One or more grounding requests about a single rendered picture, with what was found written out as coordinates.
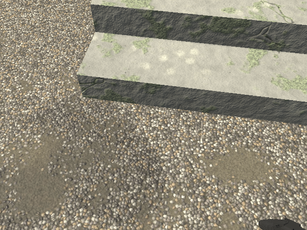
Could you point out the robot right hand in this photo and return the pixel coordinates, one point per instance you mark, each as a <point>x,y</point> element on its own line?
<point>279,224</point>

